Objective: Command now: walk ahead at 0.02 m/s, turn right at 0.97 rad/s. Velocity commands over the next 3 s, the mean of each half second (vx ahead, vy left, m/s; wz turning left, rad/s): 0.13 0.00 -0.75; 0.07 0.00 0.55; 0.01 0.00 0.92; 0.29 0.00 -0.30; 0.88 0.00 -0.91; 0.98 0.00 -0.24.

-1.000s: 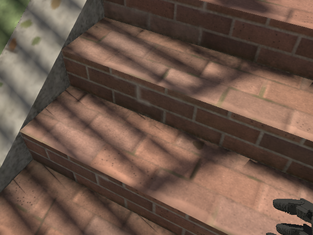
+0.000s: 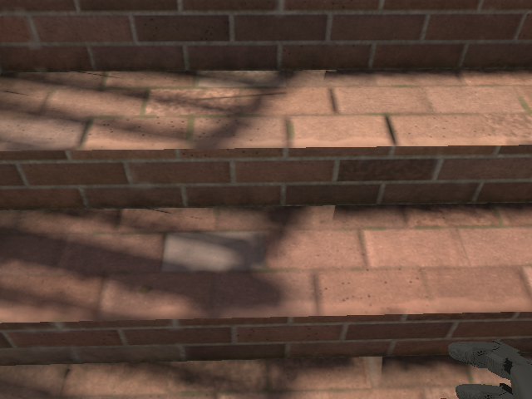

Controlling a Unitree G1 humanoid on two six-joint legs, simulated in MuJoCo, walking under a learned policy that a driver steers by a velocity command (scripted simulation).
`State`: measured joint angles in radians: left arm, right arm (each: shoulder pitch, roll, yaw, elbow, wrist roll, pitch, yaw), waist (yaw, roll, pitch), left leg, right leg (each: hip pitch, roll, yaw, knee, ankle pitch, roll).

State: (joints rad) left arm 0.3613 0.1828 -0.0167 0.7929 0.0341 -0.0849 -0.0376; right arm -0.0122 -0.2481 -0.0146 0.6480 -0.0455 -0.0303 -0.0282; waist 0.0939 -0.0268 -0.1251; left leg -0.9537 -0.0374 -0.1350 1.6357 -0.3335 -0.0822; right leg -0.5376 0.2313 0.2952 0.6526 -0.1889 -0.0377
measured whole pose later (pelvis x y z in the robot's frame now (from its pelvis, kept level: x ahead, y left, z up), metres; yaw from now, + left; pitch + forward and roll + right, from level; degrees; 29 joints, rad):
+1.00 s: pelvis +0.15 -0.04 +0.03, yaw -5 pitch +8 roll +0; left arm 0.24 0.26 0.06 0.87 0.09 -0.04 0.03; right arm 0.12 -0.18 0.01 0.72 0.00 -0.01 0.11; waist 0.00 -0.03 -0.15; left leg -1.11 -0.01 -0.03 2.23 -0.47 0.05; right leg -0.27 -0.08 -0.26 0.31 -0.17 -0.04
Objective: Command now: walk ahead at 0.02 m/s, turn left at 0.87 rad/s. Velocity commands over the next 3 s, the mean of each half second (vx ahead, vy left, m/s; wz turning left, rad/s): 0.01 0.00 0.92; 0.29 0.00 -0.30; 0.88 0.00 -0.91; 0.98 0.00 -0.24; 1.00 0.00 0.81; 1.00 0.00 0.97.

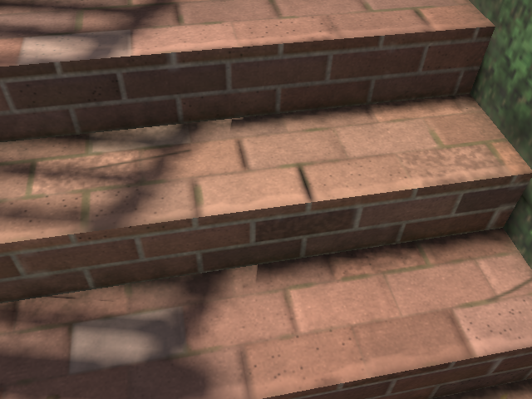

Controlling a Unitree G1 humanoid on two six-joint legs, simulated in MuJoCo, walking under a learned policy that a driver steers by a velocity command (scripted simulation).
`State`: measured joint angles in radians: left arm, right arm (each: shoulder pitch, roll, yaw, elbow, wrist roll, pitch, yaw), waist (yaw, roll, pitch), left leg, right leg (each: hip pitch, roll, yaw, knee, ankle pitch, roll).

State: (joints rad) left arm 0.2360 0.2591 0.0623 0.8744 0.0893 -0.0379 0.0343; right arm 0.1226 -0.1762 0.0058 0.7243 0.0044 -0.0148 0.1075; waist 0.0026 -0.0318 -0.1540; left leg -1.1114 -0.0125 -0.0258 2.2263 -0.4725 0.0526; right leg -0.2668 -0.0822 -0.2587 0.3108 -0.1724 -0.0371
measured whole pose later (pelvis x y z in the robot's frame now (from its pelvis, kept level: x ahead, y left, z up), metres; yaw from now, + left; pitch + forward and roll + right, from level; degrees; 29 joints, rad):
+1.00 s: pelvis +0.21 +0.18 +0.15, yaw +13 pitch +4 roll +0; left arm 0.33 0.22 0.04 0.85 0.01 -0.06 -0.03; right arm 0.07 -0.26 -0.02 0.85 -0.03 -0.08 -0.01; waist 0.09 0.04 -0.07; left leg -0.27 0.08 0.21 0.72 -0.38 0.02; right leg -0.24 0.01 -0.04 0.60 -0.42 -0.11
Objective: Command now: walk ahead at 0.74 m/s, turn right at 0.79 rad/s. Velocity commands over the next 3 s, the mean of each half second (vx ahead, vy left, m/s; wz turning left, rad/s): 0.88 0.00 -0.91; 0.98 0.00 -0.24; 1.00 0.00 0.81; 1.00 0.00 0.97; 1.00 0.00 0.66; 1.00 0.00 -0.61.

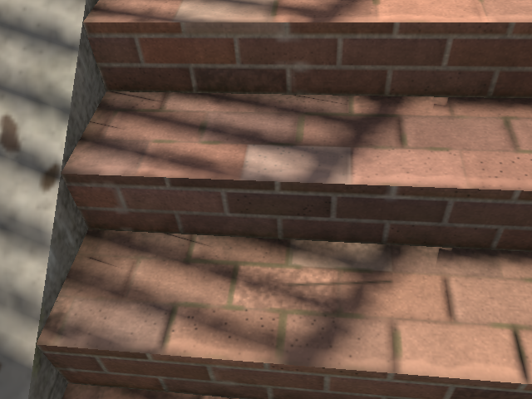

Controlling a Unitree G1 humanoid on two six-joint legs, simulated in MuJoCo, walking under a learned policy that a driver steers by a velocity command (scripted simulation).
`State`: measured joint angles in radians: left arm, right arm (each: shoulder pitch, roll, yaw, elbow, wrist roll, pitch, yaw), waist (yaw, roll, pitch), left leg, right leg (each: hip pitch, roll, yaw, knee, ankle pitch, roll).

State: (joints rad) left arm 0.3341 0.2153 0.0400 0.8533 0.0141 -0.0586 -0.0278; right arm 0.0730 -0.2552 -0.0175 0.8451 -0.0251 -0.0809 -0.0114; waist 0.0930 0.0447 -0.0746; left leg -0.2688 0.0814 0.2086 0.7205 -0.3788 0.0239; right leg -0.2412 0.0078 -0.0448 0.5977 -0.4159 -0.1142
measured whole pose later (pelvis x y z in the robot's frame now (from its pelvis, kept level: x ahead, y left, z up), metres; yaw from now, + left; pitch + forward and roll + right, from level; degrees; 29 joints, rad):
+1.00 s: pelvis +0.63 -0.28 +0.36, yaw -30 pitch +3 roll -1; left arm 0.55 0.23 0.05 1.04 0.05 -0.12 0.00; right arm -0.09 -0.06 0.03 0.52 0.00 -0.06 -0.04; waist 0.04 -0.02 -0.08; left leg -1.30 -0.07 -0.06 2.27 -0.32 0.17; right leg -0.16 0.11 -0.12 0.44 -0.33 -0.12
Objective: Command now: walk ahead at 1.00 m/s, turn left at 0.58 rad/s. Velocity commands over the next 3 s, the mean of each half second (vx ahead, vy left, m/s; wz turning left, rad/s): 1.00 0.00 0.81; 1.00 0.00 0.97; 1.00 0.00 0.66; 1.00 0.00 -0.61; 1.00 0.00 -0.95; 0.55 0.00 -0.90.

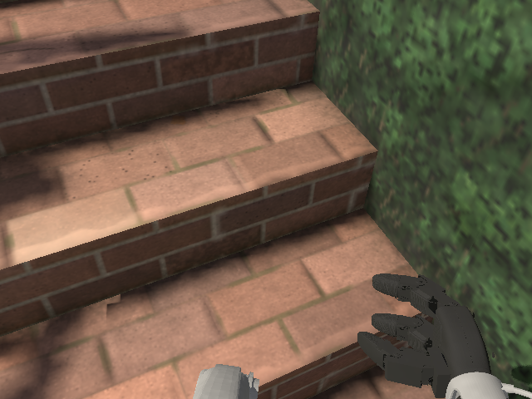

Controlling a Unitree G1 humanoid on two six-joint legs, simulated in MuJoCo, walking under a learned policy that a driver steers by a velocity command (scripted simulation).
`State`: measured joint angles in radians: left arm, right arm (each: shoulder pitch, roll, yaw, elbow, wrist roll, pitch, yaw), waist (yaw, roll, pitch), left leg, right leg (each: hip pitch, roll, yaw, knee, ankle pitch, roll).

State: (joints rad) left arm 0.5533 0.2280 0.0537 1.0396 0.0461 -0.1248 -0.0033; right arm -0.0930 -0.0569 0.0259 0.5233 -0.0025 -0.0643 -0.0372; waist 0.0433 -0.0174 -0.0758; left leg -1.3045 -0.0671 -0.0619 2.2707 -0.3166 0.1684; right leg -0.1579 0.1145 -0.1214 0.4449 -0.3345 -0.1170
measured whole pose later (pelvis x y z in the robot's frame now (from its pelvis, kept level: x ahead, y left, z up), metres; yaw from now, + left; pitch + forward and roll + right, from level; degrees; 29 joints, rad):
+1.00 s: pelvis +0.80 +0.26 +0.46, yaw +52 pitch +4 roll +4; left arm 0.27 0.23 0.07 0.71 0.01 -0.12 -0.01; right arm 0.13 -0.26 -0.07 0.65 -0.03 0.04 0.01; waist -0.03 0.01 -0.06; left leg -0.62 -0.23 0.03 1.10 -0.56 0.16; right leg -0.48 -0.08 0.07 1.84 -0.10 -0.04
